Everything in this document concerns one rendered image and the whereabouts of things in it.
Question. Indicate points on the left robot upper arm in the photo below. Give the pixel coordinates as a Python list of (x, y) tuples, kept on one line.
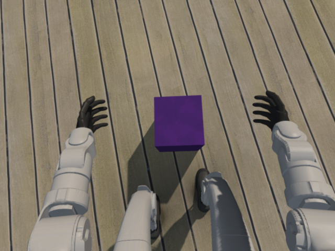
[(62, 233)]

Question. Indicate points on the robot left forearm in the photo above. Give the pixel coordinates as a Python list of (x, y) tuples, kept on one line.
[(69, 190)]

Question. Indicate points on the carton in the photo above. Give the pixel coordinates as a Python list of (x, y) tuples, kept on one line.
[(178, 123)]

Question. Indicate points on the right robot upper arm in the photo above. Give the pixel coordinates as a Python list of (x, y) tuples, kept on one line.
[(310, 230)]

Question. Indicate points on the right robot foot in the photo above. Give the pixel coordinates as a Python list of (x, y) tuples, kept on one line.
[(201, 174)]

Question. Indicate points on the robot left hand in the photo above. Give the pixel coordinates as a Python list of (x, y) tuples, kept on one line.
[(86, 113)]

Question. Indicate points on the robot left thigh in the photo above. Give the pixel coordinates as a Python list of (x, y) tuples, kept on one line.
[(134, 233)]

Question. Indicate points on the robot right forearm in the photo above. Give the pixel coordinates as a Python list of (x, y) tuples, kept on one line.
[(304, 181)]

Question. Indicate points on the robot right hand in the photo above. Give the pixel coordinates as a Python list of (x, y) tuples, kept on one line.
[(276, 108)]

